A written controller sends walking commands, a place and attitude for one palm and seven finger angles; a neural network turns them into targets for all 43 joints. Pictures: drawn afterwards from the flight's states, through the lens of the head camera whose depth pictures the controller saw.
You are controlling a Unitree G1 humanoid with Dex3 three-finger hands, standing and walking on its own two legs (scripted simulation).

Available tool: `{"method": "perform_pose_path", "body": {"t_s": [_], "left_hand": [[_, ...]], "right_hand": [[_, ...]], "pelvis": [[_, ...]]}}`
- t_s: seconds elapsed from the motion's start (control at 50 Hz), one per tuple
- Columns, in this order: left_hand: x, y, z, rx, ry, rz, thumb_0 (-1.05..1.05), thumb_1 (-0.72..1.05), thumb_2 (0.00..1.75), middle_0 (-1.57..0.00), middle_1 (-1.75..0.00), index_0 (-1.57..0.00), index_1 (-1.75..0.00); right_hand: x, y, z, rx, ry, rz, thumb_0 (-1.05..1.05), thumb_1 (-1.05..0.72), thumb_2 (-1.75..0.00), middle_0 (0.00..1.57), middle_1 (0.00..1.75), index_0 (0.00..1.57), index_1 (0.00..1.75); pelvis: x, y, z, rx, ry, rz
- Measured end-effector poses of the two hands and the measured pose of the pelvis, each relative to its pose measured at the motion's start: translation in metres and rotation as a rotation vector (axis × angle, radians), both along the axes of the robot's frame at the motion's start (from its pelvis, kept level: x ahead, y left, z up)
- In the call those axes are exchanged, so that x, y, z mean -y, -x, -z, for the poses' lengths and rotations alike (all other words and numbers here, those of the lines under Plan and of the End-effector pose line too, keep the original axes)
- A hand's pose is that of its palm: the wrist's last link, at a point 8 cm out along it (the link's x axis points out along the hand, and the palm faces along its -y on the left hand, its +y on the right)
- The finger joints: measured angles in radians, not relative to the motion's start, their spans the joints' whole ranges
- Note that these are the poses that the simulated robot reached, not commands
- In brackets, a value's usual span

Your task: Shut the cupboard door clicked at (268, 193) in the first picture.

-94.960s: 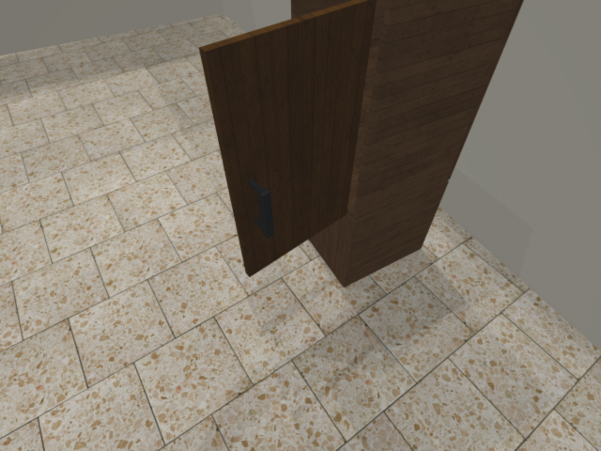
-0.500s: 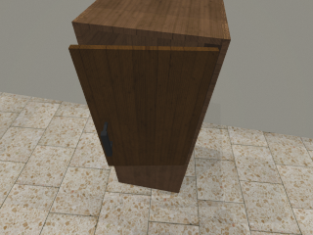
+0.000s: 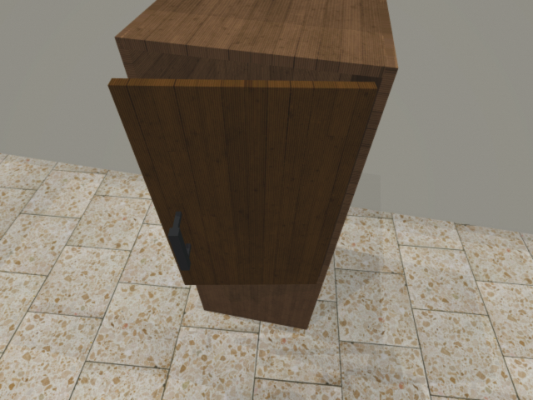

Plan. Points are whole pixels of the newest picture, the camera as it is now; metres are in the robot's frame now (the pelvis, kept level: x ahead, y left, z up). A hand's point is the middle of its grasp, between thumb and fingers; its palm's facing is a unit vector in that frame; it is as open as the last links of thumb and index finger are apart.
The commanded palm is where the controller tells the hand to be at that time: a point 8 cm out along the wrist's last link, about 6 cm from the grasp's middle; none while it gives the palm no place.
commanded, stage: look again from close up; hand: left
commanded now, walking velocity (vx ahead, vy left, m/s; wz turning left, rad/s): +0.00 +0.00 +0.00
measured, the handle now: (181, 242) +0.42 +0.20 -0.09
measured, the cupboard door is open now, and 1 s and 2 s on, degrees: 11 11 11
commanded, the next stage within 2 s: raise the hand and make a fist in 0.48 s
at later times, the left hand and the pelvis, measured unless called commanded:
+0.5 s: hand out of the picture +0.01 +0.17 -0.18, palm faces +0.01 -0.98 -0.20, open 7.4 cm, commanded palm none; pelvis +0.01 +0.00 -0.01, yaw +0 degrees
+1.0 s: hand (173, 398) +0.14 +0.15 -0.09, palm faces +0.07 -1.00 +0.01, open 6.2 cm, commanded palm +0.12 +0.22 -0.08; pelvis -0.04 -0.03 -0.12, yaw +3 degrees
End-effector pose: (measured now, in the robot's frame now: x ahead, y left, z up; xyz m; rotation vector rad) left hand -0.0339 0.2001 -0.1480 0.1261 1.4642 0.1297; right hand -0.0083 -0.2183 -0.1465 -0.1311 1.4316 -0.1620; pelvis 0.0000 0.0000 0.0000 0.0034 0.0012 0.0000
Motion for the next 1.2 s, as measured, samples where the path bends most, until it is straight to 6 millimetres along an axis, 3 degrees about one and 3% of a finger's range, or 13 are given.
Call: {"method": "perform_pose_path", "body": {"t_s": [0.18,0.36,0.6,0.64,0.74,0.78,0.84,0.9,0.98,1.02,1.1,1.2], "left_hand": [[-0.016,-0.024,0.000,0.083,-0.043,0.002,0.01,0.91,0.90,-0.20,-0.30,-0.20,-0.30],[-0.025,-0.047,0.000,0.134,-0.057,0.026,0.01,0.91,0.90,-0.20,-0.30,-0.20,-0.30],[-0.017,-0.033,0.003,0.082,-0.034,0.026,0.01,0.91,0.90,-0.20,-0.30,-0.20,-0.30],[-0.027,-0.056,-0.015,0.247,-0.070,-0.063,0.02,0.92,0.90,-0.21,-0.30,-0.20,-0.30],[-0.034,-0.150,-0.110,0.947,-0.150,-0.054,0.03,0.94,0.90,-0.23,-0.33,-0.22,-0.32],[-0.029,-0.177,-0.127,1.189,-0.124,-0.036,0.02,0.93,0.90,-0.24,-0.35,-0.24,-0.34],[-0.016,-0.194,-0.130,1.455,-0.012,0.012,0.01,0.93,0.90,-0.28,-0.39,-0.28,-0.39],[-0.001,-0.189,-0.108,1.548,0.087,0.119,0.01,0.92,0.90,-0.33,-0.44,-0.32,-0.44],[0.001,-0.162,-0.067,1.416,0.112,0.089,0.01,0.91,0.90,-0.40,-0.52,-0.40,-0.51],[-0.006,-0.146,-0.056,1.359,0.066,0.027,0.01,0.90,0.90,-0.44,-0.55,-0.43,-0.55],[-0.017,-0.131,-0.066,1.392,-0.041,0.001,0.02,0.90,0.90,-0.51,-0.63,-0.51,-0.63],[-0.017,-0.154,-0.080,1.477,-0.003,0.091,0.02,0.90,0.90,-0.60,-0.73,-0.59,-0.73]], "right_hand": [[-0.001,-0.016,0.012,0.062,-0.012,-0.041,0.02,-0.93,-0.90,0.20,0.30,0.20,0.30],[0.002,-0.026,0.009,0.089,-0.003,-0.045,0.02,-0.94,-0.90,0.20,0.30,0.20,0.30],[0.006,-0.027,0.002,0.074,0.012,-0.044,0.01,-0.92,-0.90,0.20,0.30,0.20,0.30],[0.011,-0.035,-0.003,0.185,0.046,-0.038,0.01,-0.92,-0.90,0.20,0.30,0.20,0.30],[0.026,-0.072,-0.012,0.542,0.047,-0.080,0.01,-0.92,-0.90,0.20,0.30,0.20,0.30],[0.034,-0.091,-0.006,0.641,0.038,-0.130,0.01,-0.91,-0.90,0.20,0.30,0.20,0.30],[0.046,-0.122,0.003,0.755,0.049,-0.188,0.01,-0.91,-0.90,0.20,0.30,0.20,0.30],[0.054,-0.151,0.007,0.861,0.067,-0.204,0.02,-0.91,-0.90,0.20,0.30,0.20,0.30],[0.053,-0.181,0.006,0.955,0.074,-0.210,0.02,-0.91,-0.90,0.20,0.30,0.20,0.30],[0.048,-0.191,0.006,0.974,0.068,-0.223,0.02,-0.91,-0.90,0.20,0.30,0.20,0.30],[0.032,-0.201,0.015,0.964,0.045,-0.278,0.02,-0.91,-0.90,0.20,0.30,0.20,0.30],[0.014,-0.196,0.039,0.880,0.005,-0.301,0.02,-0.91,-0.90,0.20,0.30,0.20,0.30]], "pelvis": [[-0.004,-0.004,0.009,0.004,0.005,-0.016],[-0.003,-0.006,0.008,0.017,-0.009,-0.006],[0.000,-0.006,0.006,0.008,-0.006,0.003],[0.001,0.000,0.009,0.006,0.000,0.002],[0.005,0.014,0.023,-0.034,-0.039,-0.080],[0.010,0.023,0.039,-0.072,-0.049,-0.098],[0.016,0.033,0.066,-0.144,-0.035,-0.084],[0.023,0.040,0.095,-0.189,-0.034,-0.049],[0.030,0.043,0.118,-0.207,-0.025,-0.045],[0.032,0.041,0.122,-0.215,-0.014,-0.052],[0.034,0.038,0.126,-0.240,0.018,-0.069],[0.031,0.035,0.129,-0.279,0.045,-0.077]]}}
